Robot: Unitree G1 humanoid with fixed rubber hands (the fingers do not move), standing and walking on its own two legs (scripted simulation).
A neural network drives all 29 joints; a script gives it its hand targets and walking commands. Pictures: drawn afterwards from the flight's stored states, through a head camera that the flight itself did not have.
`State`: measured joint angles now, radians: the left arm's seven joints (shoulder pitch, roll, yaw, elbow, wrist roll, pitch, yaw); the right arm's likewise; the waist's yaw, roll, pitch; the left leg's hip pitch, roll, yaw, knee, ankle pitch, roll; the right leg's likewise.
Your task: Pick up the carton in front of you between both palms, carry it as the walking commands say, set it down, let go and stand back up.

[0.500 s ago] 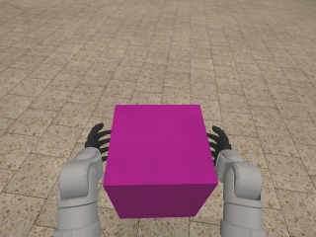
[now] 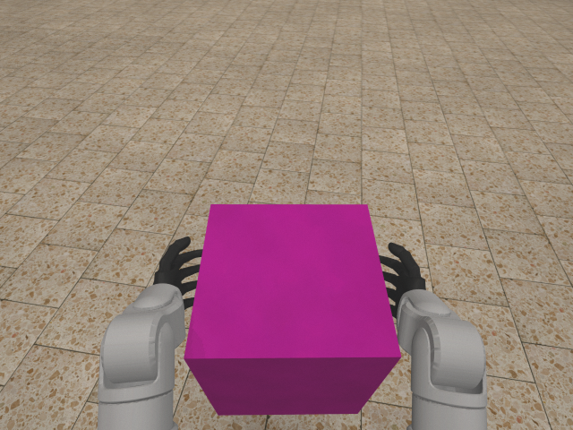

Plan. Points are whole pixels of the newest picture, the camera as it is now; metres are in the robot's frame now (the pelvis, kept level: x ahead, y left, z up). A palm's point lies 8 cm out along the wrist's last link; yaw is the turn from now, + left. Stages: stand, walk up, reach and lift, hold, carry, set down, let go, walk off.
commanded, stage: carry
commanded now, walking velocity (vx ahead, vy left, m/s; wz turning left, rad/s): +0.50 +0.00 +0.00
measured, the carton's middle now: (288, 315) +0.27 +0.00 +0.03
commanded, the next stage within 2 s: none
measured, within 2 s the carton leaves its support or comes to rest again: neither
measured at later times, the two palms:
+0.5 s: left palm (198, 154) +0.56 +0.17 +0.10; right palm (358, 157) +0.55 -0.13 +0.10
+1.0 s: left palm (236, 83) +0.87 +0.13 +0.10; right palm (355, 88) +0.87 -0.17 +0.09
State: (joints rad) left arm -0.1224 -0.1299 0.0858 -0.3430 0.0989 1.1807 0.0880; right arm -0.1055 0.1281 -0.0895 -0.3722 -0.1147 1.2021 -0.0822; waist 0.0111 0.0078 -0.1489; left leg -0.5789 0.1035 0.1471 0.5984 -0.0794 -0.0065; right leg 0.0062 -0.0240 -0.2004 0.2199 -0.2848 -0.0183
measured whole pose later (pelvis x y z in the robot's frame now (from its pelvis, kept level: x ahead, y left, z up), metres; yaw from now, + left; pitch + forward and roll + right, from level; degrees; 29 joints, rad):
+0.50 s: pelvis +0.30 +0.02 +0.00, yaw -1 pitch +4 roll -1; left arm -0.14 -0.13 0.09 -0.39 0.11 1.21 0.09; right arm -0.13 0.13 -0.09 -0.38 -0.10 1.20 -0.08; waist -0.01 -0.01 -0.12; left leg -0.01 0.04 0.21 0.21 -0.26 0.01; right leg -0.58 -0.11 -0.15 0.60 -0.07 0.02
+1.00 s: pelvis +0.61 -0.02 +0.00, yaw +0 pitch +4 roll +1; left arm -0.13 -0.13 0.10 -0.39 0.09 1.18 0.08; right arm -0.12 0.13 -0.08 -0.42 -0.12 1.20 -0.09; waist 0.00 0.01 -0.09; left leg -0.60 0.11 0.14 0.65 -0.08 -0.01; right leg -0.01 -0.04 -0.21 0.21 -0.26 -0.02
